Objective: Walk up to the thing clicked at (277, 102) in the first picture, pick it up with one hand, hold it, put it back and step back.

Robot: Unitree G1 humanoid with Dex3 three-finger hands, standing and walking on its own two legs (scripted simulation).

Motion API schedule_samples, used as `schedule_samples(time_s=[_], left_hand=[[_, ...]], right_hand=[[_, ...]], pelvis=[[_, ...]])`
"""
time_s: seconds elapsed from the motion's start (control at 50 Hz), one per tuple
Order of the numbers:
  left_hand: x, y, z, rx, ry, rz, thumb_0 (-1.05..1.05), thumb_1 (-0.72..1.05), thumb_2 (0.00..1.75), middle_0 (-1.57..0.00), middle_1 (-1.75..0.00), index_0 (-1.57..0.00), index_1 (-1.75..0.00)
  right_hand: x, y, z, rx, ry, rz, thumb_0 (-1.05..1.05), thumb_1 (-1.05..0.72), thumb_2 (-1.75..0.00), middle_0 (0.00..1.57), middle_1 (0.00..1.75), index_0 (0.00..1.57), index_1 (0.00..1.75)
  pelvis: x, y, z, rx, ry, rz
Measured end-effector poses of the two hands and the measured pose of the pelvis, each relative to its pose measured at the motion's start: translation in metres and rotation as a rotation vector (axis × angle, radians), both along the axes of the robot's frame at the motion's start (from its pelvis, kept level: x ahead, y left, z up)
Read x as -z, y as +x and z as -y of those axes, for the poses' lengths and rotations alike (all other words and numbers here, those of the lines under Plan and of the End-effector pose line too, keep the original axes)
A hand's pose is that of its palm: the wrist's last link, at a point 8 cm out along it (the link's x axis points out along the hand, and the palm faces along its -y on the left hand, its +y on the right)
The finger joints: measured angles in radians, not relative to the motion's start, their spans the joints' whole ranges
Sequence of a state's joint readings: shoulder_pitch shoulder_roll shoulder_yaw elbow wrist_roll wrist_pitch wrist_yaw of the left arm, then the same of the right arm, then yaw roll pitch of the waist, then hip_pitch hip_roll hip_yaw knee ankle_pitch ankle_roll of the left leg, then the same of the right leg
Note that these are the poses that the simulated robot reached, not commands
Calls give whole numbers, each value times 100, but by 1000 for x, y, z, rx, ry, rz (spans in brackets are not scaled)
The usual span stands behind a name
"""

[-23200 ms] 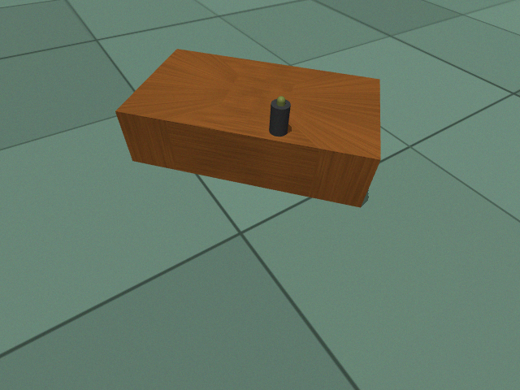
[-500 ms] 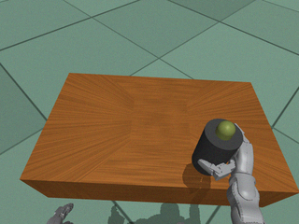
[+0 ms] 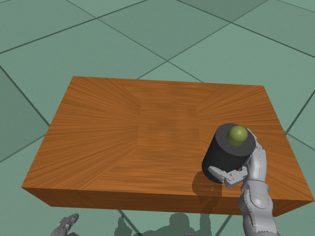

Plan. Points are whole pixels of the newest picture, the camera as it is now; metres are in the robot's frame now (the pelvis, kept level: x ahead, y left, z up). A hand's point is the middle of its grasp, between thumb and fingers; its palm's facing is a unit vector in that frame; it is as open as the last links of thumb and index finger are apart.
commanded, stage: hold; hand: right
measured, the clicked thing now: (227, 151) +0.33 -0.16 +0.05
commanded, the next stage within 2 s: crouch in 0.10 s
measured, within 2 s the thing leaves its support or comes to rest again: neither
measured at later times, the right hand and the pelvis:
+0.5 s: hand (223, 157) +0.34 -0.17 +0.00, palm faces +0.23 +0.97 -0.02, open 11.8 cm; pelvis -0.01 +0.00 -0.01, yaw +0 degrees
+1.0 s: hand (218, 164) +0.39 -0.21 -0.15, palm faces +0.19 +0.98 -0.02, open 11.8 cm; pelvis -0.03 +0.00 -0.13, yaw +2 degrees
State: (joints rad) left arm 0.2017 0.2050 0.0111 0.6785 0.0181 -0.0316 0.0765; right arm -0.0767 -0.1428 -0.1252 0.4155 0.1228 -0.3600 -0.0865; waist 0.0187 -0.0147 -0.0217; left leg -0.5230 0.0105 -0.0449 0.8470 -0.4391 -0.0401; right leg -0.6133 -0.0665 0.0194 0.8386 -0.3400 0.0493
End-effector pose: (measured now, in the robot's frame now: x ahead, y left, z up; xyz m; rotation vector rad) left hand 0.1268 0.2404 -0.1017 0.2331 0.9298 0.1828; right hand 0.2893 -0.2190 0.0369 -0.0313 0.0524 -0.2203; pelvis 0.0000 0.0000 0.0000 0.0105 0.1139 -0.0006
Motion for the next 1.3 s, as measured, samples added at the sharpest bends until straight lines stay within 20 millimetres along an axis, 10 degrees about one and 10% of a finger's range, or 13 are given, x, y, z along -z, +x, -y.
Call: schedule_samples(time_s=[0.4, 0.58, 0.78, 1.3], left_hand=[[3, -4, -4, -1, 7, -7, 0, 90, 91, -19, -31, -20, -31], [25, -13, -15, 19, 46, -54, 0, 91, 90, -19, -31, -20, -31], [94, -31, -26, 21, 89, -158, 0, 91, 91, -19, -31, -20, -31], [189, -50, -16, 33, 71, -293, 0, 90, 90, -20, -31, -21, -31]], right_hand=[[6, 6, -1, 7, 9, -4, -2, 61, -110, 60, 99, 61, 98], [66, 19, 7, 19, 30, -52, -2, 61, -110, 60, 99, 61, 98], [142, 40, 40, 34, -20, -22, -2, 61, -110, 60, 99, 61, 98], [229, 71, 60, 29, -16, 1, -2, 61, -110, 60, 99, 61, 98]], pelvis=[[2, -2, -3, -1, -1, -13], [28, -13, -4, -9, -1, -119], [92, -22, -3, -21, 14, -297], [173, -35, 1, -27, 39, -441]])
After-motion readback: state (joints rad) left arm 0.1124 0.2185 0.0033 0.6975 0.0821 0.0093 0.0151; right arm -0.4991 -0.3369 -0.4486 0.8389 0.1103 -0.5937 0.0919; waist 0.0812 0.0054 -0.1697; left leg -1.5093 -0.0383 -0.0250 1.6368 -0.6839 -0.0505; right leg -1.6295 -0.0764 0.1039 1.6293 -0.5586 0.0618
